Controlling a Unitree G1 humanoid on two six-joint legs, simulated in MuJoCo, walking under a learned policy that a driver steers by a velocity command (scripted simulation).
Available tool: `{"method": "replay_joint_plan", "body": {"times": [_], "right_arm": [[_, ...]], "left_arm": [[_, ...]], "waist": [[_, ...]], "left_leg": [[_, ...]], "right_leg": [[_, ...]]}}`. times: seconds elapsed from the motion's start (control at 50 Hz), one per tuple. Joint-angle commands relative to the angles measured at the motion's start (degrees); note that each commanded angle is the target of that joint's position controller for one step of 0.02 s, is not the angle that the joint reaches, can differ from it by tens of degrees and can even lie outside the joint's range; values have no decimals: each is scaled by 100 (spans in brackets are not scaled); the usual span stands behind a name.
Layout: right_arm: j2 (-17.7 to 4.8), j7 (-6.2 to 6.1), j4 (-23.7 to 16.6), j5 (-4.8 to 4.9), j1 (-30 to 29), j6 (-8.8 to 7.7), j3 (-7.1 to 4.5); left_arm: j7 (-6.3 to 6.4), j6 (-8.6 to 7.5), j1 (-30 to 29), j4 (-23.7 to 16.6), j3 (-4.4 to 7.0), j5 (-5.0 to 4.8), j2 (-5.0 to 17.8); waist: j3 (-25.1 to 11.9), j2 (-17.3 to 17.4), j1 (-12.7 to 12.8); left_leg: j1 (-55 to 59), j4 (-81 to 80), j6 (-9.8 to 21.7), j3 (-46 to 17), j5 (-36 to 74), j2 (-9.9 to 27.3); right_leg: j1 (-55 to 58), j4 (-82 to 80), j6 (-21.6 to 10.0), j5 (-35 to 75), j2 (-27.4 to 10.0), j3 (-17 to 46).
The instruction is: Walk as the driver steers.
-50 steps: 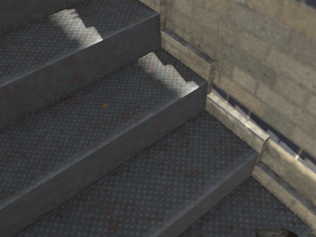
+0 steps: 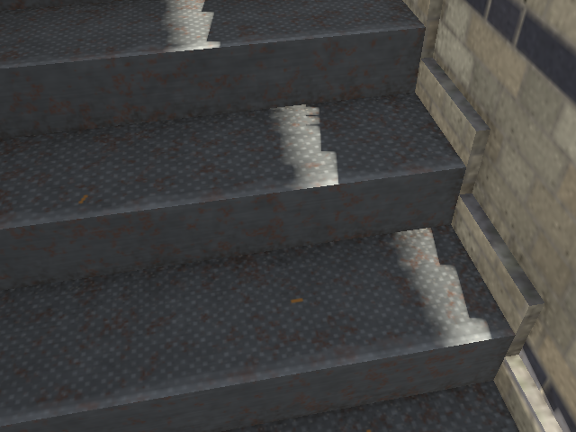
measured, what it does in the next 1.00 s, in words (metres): climbs, turning left: right foot 0.17 m higher, then left foot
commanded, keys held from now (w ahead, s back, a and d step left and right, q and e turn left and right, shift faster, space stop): w+q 0.40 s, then q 0.30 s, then no key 0.30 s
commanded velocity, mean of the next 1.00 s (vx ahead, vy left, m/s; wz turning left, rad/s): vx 0.31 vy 0.00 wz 0.52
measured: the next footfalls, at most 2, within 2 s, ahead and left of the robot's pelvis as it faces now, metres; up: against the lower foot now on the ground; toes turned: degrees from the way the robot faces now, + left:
right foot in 0.32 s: +0.37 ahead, -0.15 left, +0.17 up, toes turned +7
left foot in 0.84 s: +0.39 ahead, +0.21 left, +0.17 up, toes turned +33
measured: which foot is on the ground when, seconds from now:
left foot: down 0.00-0.32, up 0.34-0.82, down 0.84-1.00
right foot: up 0.00-0.30, down 0.32-0.86, up 0.88-1.00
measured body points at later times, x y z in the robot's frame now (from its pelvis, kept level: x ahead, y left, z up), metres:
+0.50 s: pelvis +0.25 -0.05 +0.15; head +0.24 -0.05 +0.60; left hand +0.22 +0.24 +0.03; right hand +0.49 -0.25 +0.07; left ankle +0.15 +0.05 -0.33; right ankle +0.33 -0.15 -0.53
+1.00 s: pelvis +0.39 +0.08 +0.22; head +0.41 +0.11 +0.66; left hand +0.35 +0.37 +0.09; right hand +0.63 -0.06 +0.11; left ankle +0.36 +0.19 -0.53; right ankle +0.38 -0.11 -0.29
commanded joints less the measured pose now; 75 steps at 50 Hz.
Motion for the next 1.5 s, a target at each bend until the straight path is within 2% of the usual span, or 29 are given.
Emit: {"method": "replay_joint_plan", "body": {"times": [0.02, 0.1, 0.16, 0.22, 0.26, 0.3, 0.32, 0.34, 0.36, 0.4, 0.44, 0.5, 0.64, 0.78, 0.82, 0.84, 0.88, 0.9, 0.96, 1.14, 1.22, 1.26, 1.3, 1.32, 1.34, 1.36, 1.4, 1.46, 1.5], "right_arm": [[352, 157, 133, 65, -331, -139, 108], [70, 42, 495, 0, -31, -254, 116], [-209, -57, 882, 112, 1305, -96, -16], [-406, -181, 712, 146, 1783, -30, -172], [-572, -359, 604, 447, 1084, -40, -297], [-976, -250, 536, 300, 752, -271, -327], [-990, -305, 446, 224, 262, -286, -366], [-584, -187, 74, 289, -125, -425, -334], [-109, 25, -43, 98, -33, -564, -240], [147, 169, -283, 202, -492, -419, -164], [418, 158, -544, 275, -696, -190, -40], [614, -7, -527, 523, -293, 8, 17], [258, -208, -1018, 287, -1008, 237, -80], [293, 148, -1740, 302, -2836, 240, -115], [88, 103, -1350, 203, -1628, 163, -298], [-209, 18, -1007, 89, -620, 159, -420], [-1191, -246, -654, -330, 203, 219, -500], [-758, -305, -413, -551, 716, 215, -408], [-235, -250, -216, 32, -426, 315, -287], [-217, -455, 609, 8, -45, 109, -121], [-424, -582, 565, 3, -541, 209, -117], [-1040, -622, 706, 285, -100, 371, -379], [-1212, -508, 846, 340, 335, 303, -464], [-719, -435, 959, 382, 603, 310, -325], [-508, -418, 715, 329, 502, 322, -284], [-348, -369, 736, 214, 571, 387, -270], [-8, -269, 742, 314, 5, 525, -274], [177, -360, 647, 240, 133, 489, -209], [77, -354, 593, 146, 129, 453, -215]], "left_arm": [[-32, 40, 337, -580, -341, -114, -535], [88, 32, -692, -978, -510, 115, -715], [118, -78, -1657, -1400, -610, -94, -785], [217, -179, -2782, -1853, -655, 12, -720], [297, -73, -2464, -1968, -521, 53, -523], [283, -49, -576, -1367, 4, -111, 237], [348, -88, 588, -1246, 311, -38, 901], [315, -116, 1581, -858, 514, 283, 1478], [393, -53, 1793, -655, 531, 333, 1578], [424, 160, 1030, -17, 382, -20, 610], [375, 254, 386, 456, 28, 179, -647], [285, 260, 218, 865, 17, 80, -828], [514, 399, 225, 420, 261, 93, 211], [662, 731, 1240, 524, 543, -164, 839], [521, 684, 953, 562, 659, -366, 1293], [498, 484, 717, 481, 662, -469, 1224], [300, 116, 588, 138, 165, -15, -160], [242, 40, 836, 834, 286, -183, 27], [261, 220, 40, 722, 175, -284, -326], [669, 678, -679, -117, -104, -256, -481], [599, 600, -1154, -545, -262, -68, -703], [579, 627, -1724, -667, -347, -85, -718], [455, 603, -561, -125, -252, -46, -660], [361, 535, -46, 111, -85, -23, -296], [355, 541, -62, 117, 159, -12, 440], [450, 685, 243, 106, 243, 135, 540], [503, 595, 125, 77, 344, 370, 722], [451, 479, -266, 491, 298, -103, -3], [431, 519, -36, 753, 214, -100, -357]], "waist": [[1173, -25, 636], [927, 251, 395], [765, 795, -310], [773, 593, -728], [620, 1075, -182], [-724, 1776, 639], [-1336, 1620, 1303], [-2619, -741, 1415], [-3025, -2664, 1052], [-688, -1055, 454], [546, 4, -195], [1210, 98, -533], [1062, -620, -436], [708, -592, 504], [207, -907, -120], [-122, -1316, -586], [-1629, 1329, -455], [-2439, 740, -879], [-733, 546, -235], [891, 878, -120], [534, 969, 149], [698, 1346, -34], [163, 1299, 241], [32, 1193, 455], [-203, -114, 288], [-756, -1345, 368], [-621, -1550, 588], [441, -1321, 30], [661, -880, 34]], "left_leg": [[-212, -2772, 579, -2029, 651, 1105], [-1235, -3114, 749, -1846, 515, 855], [1056, -3145, 845, -2561, 622, 1144], [1096, -3913, 1056, -3105, 1529, 1530], [860, -4491, 845, -2701, 2036, 1771], [1424, -3259, 724, -1988, 7503, 1642], [1286, -1262, 367, -1771, 9384, 1239], [-309, 961, 273, -1602, 7499, 588], [-1360, 3054, 72, -2031, 1884, -108], [-2567, 5438, -32, -1616, 1682, 203], [-2646, 6402, 84, -933, 1885, 592], [-2929, 7112, 162, -1207, 1807, 641], [-2948, 5051, -812, -346, 2466, 925], [-915, -385, -569, 959, 1635, 698], [508, -2560, -189, 1085, 2243, 237], [1683, -3613, 19, 640, 3194, 389], [5506, -1789, 1359, -1969, 10370, 2990], [5109, -2318, 2003, -2280, 9861, 3383], [3353, -2602, 1079, -1144, 6009, 2429], [2023, -3468, 680, -962, 2891, 2724], [1161, -3868, 584, -198, 2904, 2217], [640, -4411, 539, -94, 2787, 1993], [1452, -4159, 616, -111, 4681, 2310], [1696, -3500, 373, 94, 6154, 1967], [1546, -2393, -169, 481, 6222, 1436], [1060, -1750, -524, 301, 3473, 1033], [197, 2113, -821, -923, -150, 410], [-701, 3611, -852, -960, 80, 487], [-583, 3742, -755, -479, 649, 347]], "right_leg": [[-2244, 832, 101, -100, -288, -17], [-1599, -431, 484, 1150, -399, -901], [-3433, -554, 590, 269, -543, -852], [-2704, -2353, 737, -4, -442, -1323], [-672, -3981, 630, -1983, -563, -999], [2060, -4654, 354, -2433, 288, -1670], [3321, -5490, -77, -2330, -198, -33], [5233, -7334, -670, -4002, -1326, 2843], [5798, -9507, -1125, -4327, -2317, 5710], [4018, -9799, -817, -4486, -2340, 4767], [2250, -8983, -481, -2711, -2246, 2498], [1766, -9101, -104, -895, -2030, 586], [2635, -9627, -136, 1270, -1802, -1500], [4939, -9355, -60, 3729, -1576, -1757], [5315, -8338, 113, 5880, -1534, -1680], [4798, -7697, 289, 4966, -1243, -1665], [732, -3978, 1034, -2351, -224, -987], [543, -1949, 1156, -2604, -191, -83], [-458, -590, 1035, -2238, -291, -64], [-2356, 1470, 801, -2189, 7, 654], [-961, -1322, 1011, -1587, -597, 2], [511, -3639, 811, -3422, -370, -1358], [1286, -4061, 563, -2695, -96, -1410], [1673, -4894, 330, -1519, -72, -725], [1636, -5737, -189, 278, -557, 665], [2245, -6952, -732, 174, -1102, 1982], [1787, -8428, -1465, -761, -1956, 3699], [1167, -7627, -608, -1565, -1391, 1770], [1056, -7242, -463, -1589, -1251, 1173]]}}
Over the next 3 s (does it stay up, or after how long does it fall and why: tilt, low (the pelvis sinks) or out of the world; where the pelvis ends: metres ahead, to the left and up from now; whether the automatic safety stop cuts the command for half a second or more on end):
stays up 0.58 0.22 0.36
